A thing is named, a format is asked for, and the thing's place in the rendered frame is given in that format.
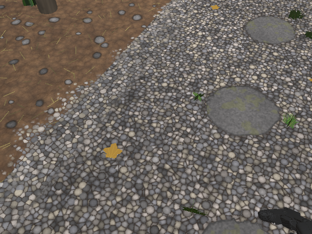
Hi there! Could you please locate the right robot hand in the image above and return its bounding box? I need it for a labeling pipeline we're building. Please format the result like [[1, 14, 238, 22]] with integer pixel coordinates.
[[258, 207, 312, 234]]

